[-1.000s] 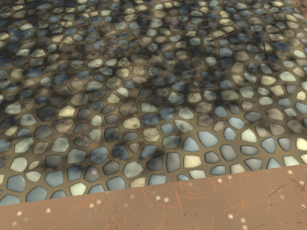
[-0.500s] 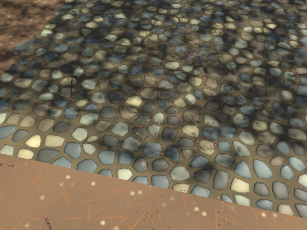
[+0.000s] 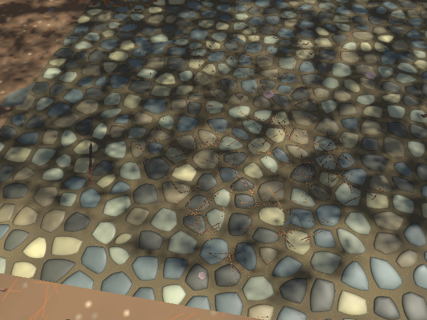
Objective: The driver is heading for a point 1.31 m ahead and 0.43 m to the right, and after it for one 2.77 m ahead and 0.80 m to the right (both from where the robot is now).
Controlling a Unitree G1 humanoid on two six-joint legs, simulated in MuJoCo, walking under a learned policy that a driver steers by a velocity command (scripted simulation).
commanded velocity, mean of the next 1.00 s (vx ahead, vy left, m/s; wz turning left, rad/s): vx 0.49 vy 0.00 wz -0.09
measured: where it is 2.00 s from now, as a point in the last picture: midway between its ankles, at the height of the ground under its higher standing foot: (260, 161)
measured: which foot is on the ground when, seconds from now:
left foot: down 0.00-0.02, up 0.04-0.52, down 0.54-1.00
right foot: down 0.00-0.56, up 0.58-1.00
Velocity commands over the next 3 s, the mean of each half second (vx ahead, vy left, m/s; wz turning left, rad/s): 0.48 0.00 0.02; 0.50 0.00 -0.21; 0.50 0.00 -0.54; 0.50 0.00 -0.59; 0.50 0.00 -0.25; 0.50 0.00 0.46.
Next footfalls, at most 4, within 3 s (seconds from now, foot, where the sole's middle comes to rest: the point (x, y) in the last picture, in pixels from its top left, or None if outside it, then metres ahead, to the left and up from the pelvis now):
0.54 left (191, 319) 0.48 0.07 -0.76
1.10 right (244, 235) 0.75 -0.12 -0.76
1.64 left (226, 155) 1.11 -0.09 -0.76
2.16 right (309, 142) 1.15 -0.43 -0.76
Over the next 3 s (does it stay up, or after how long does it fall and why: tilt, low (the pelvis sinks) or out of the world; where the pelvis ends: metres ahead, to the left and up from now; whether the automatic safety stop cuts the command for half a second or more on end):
stays up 1.42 -0.60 0.02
